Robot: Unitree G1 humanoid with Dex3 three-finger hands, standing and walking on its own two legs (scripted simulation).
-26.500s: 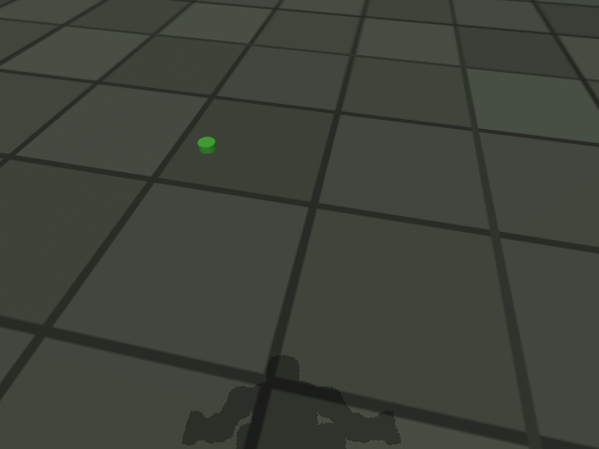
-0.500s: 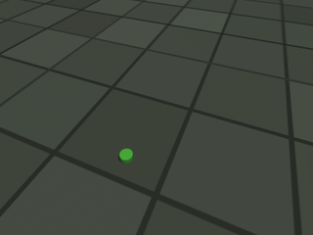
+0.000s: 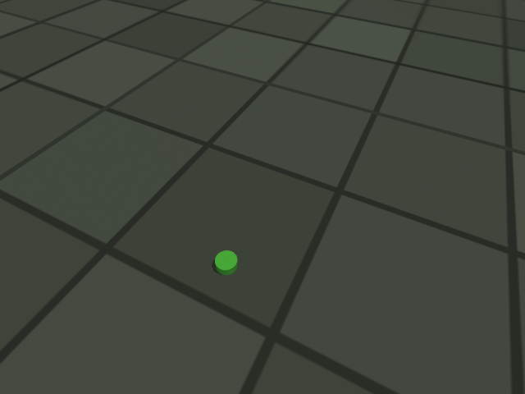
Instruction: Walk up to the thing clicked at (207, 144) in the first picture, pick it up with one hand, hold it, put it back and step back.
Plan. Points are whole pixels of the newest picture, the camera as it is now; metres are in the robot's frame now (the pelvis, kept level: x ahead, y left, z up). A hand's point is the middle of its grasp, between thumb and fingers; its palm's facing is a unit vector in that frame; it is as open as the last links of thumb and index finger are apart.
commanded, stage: walk up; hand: left
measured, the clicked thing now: (226, 262) +0.75 +0.18 -0.76
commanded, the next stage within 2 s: none
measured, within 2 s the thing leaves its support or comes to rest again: neither
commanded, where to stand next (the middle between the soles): +0.39 -0.03 m, yaw -2 degrees
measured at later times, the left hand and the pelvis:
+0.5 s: hand (129, 328) +0.26 +0.27 -0.15, palm faces -0.14 -0.92 -0.37, open 7.4 cm; pelvis +0.16 +0.00 -0.02, yaw -4 degrees
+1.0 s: hand (171, 274) +0.39 +0.23 -0.18, palm faces -0.03 -0.94 -0.33, open 7.4 cm; pelvis +0.31 -0.03 -0.02, yaw -3 degrees
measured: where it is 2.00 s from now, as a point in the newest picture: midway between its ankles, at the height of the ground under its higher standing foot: (273, 381)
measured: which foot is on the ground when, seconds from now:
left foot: up 0.00-0.04, down 0.06-0.56, up 0.58-0.92, down 0.94-1.00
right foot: down 0.00-0.06, up 0.08-0.48, down 0.50-1.00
